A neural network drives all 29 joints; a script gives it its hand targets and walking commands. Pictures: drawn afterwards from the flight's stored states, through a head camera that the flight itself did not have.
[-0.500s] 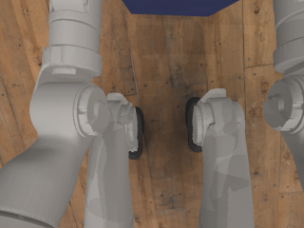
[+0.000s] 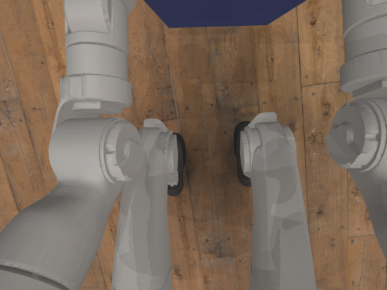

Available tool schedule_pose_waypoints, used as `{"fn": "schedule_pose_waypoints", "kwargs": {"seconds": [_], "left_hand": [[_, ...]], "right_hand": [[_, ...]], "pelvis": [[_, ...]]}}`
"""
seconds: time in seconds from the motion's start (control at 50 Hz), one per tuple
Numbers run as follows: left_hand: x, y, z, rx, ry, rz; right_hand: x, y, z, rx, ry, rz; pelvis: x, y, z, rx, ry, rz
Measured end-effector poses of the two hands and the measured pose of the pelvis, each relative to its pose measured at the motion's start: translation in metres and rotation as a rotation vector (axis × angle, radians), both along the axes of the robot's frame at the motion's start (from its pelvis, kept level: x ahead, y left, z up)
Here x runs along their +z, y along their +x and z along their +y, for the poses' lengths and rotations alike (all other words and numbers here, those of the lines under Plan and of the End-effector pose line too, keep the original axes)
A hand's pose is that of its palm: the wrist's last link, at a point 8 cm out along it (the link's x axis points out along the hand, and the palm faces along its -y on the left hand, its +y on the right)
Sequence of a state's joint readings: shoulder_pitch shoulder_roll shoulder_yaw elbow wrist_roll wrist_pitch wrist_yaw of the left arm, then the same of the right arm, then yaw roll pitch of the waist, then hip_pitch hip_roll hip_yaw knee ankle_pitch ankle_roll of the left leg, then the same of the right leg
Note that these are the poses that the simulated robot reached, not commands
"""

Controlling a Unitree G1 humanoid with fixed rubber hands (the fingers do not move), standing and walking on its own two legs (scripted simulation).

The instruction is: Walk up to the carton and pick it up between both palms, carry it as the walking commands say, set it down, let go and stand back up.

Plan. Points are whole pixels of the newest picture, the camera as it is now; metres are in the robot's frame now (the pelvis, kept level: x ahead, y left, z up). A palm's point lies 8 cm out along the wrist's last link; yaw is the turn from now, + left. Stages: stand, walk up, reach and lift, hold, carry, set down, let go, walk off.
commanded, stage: reach and lift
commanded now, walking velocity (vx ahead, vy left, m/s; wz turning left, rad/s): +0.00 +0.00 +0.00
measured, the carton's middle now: out of the picture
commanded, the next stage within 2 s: none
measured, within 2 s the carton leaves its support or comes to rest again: neither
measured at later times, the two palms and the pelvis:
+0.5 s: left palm out of the picture +0.56 +0.11 -0.01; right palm out of the picture +0.55 -0.19 -0.02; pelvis +0.00 +0.00 +0.05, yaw -1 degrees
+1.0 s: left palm out of the picture +0.53 +0.11 +0.06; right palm out of the picture +0.52 -0.19 +0.05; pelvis +0.00 +0.00 +0.11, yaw -1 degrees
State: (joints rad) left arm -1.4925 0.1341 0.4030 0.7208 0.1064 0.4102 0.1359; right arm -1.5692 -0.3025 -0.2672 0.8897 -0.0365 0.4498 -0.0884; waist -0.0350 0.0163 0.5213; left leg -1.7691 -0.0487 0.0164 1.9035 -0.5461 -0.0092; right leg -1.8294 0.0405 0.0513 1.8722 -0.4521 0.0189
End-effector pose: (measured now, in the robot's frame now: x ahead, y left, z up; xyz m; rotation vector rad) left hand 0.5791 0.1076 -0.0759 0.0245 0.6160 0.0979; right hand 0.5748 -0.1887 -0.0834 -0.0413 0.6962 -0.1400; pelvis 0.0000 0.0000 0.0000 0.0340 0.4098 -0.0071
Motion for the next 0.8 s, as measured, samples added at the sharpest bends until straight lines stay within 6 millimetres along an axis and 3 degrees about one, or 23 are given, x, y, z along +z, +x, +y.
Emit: {"fn": "schedule_pose_waypoints", "kwargs": {"seconds": [0.8], "left_hand": [[0.109, -0.039, 0.001, 0.002, -0.003, -0.002]], "right_hand": [[0.107, -0.041, 0.001, -0.007, 0.008, -0.006]], "pelvis": [[0.085, -0.005, 0.002, -0.014, -0.004, -0.129]]}}
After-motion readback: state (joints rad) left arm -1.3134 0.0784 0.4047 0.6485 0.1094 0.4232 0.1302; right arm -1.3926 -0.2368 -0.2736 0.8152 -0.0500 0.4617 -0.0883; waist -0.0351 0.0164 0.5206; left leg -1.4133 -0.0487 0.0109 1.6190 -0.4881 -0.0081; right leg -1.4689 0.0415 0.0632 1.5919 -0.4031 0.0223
